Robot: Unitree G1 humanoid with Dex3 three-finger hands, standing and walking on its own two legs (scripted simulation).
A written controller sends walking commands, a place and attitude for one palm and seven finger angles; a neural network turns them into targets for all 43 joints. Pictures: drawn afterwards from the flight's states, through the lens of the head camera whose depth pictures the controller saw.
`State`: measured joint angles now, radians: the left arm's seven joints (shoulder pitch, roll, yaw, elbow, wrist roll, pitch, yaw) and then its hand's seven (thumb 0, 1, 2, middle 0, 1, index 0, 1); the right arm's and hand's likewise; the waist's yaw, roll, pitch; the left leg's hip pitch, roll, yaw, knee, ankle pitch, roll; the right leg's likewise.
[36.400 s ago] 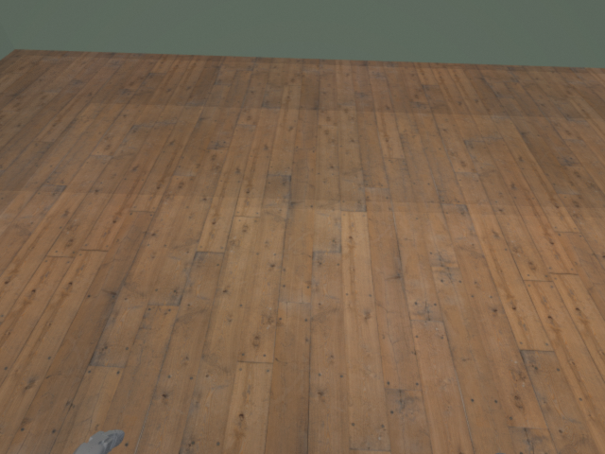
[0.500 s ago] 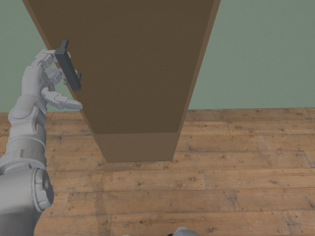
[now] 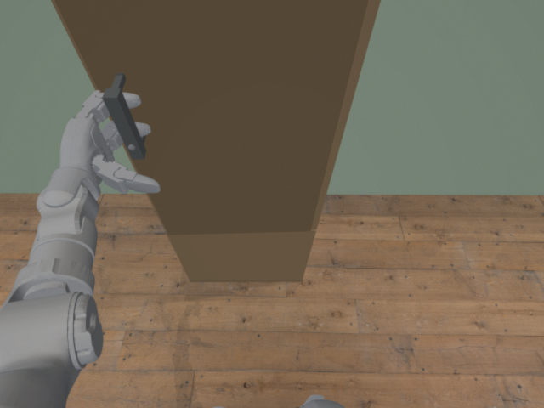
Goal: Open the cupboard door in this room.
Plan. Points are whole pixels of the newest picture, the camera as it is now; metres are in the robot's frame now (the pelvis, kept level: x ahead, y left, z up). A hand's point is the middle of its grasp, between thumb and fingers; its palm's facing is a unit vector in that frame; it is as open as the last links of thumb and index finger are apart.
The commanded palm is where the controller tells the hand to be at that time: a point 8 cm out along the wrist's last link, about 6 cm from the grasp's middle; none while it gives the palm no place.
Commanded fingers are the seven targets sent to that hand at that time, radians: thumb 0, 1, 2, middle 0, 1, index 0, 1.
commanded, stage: slide the fingers in behind the handle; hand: left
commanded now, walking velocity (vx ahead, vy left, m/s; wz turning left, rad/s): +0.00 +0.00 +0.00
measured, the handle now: (129, 118) +0.52 +0.21 +0.11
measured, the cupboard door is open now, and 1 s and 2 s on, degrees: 2 2 27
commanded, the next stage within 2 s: close the thumb around the handle in 0.48 s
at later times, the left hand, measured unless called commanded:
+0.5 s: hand (136, 145) +0.46 +0.19 +0.11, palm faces -0.01 -1.00 -0.01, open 14.1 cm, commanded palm +0.44 +0.24 +0.11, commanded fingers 0.00 -0.50 0.30 -0.30 -1.20 -0.30 -1.20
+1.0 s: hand (139, 144) +0.47 +0.19 +0.11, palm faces -0.01 -1.00 -0.01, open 9.3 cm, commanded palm +0.44 +0.24 +0.11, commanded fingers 0.00 0.73 0.83 -0.39 -1.33 -0.39 -1.33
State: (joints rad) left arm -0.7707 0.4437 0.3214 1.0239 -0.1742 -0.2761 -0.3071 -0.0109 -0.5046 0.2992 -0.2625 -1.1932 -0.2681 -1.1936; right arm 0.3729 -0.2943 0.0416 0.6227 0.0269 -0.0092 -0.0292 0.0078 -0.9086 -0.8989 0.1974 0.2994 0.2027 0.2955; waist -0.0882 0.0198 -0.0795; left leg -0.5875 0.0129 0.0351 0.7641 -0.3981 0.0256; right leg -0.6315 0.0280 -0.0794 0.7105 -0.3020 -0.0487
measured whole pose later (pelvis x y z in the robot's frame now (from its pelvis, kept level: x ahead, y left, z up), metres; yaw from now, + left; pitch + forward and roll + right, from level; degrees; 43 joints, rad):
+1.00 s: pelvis +0.00 +0.01 +0.00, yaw -1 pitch +13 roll -1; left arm -0.78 0.41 0.32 1.03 -0.15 -0.30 -0.24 0.00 0.20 0.60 -0.34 -1.28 -0.33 -1.28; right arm 0.39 -0.28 0.04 0.64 0.02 -0.02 -0.02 0.01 -0.91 -0.90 0.20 0.30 0.20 0.30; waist -0.10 0.03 -0.09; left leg -0.59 0.00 0.05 0.76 -0.40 0.04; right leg -0.64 0.02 -0.06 0.71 -0.30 -0.03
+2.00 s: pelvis +0.01 +0.00 +0.01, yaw +0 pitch +6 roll +0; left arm -0.07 0.00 0.04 0.10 -0.12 -0.09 0.22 0.02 0.72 0.78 -0.35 -1.35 -0.39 -1.35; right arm 0.21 -0.23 0.02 0.56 0.00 -0.05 0.03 0.01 -0.91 -0.90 0.19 0.30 0.20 0.30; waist 0.02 0.04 -0.08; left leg -0.39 -0.01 0.05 0.65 -0.38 0.03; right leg -0.45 0.02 -0.06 0.64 -0.30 -0.04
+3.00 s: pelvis -0.01 -0.03 +0.02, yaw +2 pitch -2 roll +0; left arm 0.19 -0.08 -0.23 -0.12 0.03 0.01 0.47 0.00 -0.31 0.38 -0.30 -1.19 -0.32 -1.19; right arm 0.14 -0.19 0.04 0.60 -0.05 0.04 -0.03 0.01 -0.91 -0.90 0.20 0.30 0.20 0.30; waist 0.03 0.06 -0.02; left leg -0.24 0.01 -0.03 0.59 -0.32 -0.01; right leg -0.29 0.04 -0.12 0.57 -0.26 -0.09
